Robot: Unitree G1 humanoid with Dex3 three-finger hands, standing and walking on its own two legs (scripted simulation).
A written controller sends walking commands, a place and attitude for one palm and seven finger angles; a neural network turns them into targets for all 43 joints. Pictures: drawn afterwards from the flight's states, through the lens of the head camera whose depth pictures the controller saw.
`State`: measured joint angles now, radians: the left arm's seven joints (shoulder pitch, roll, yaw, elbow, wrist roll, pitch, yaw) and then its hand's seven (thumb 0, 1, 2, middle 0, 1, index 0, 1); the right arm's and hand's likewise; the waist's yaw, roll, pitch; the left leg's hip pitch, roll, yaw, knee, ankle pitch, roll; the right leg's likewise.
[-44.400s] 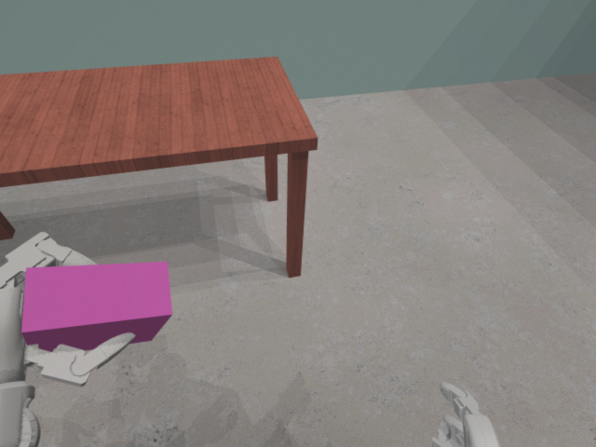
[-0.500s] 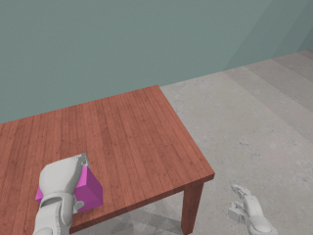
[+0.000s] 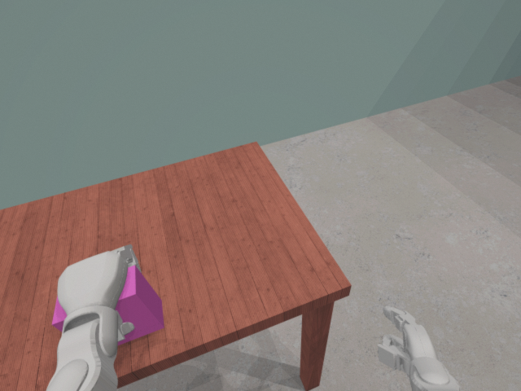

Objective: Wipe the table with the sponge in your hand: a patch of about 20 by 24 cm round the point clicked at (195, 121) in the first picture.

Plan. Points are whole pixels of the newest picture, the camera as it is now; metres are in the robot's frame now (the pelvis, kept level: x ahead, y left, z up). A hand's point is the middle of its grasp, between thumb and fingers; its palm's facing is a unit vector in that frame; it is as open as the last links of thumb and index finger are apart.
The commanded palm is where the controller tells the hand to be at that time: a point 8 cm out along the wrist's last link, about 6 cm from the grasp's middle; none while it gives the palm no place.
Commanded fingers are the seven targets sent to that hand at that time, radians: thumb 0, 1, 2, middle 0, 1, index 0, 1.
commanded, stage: move the sponge above the wiping area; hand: left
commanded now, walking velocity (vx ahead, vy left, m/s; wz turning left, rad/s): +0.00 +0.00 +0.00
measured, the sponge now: (119, 316) +0.21 +0.28 +0.00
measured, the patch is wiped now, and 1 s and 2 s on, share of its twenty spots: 0.00 0.00 0.00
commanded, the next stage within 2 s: lower the sponge onto the table in 0.42 s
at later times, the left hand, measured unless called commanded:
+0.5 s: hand (104, 309) +0.20 +0.28 +0.04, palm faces +0.01 -0.16 -0.99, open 9.6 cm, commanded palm +0.17 +0.28 +0.11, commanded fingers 0.00 0.10 1.30 -1.20 -1.60 -1.20 -1.60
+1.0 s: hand (117, 315) +0.20 +0.27 +0.02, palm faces -0.05 -0.19 -0.98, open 9.6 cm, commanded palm +0.17 +0.27 +0.10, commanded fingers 0.00 0.10 1.30 -1.20 -1.60 -1.20 -1.60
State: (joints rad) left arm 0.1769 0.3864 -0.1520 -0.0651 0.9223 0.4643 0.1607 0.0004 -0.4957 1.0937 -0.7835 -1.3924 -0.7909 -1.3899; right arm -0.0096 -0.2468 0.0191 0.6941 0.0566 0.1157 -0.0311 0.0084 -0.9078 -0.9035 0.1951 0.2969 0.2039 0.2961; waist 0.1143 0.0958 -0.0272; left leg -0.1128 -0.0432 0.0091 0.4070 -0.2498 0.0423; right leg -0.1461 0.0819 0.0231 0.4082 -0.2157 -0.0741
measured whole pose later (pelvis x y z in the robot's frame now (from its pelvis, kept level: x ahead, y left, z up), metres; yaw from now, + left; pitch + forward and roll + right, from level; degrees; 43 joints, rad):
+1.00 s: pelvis +0.00 +0.02 +0.00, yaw +0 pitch -2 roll +0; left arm 0.24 0.35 -0.19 -0.08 0.92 0.45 0.13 0.00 -0.49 1.09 -0.78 -1.39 -0.79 -1.39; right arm 0.00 -0.25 0.01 0.68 0.05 0.12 -0.02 0.01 -0.91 -0.90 0.20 0.30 0.20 0.30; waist 0.11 0.09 -0.03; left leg -0.13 -0.06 0.01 0.41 -0.25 0.06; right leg -0.16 0.06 0.03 0.41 -0.22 -0.05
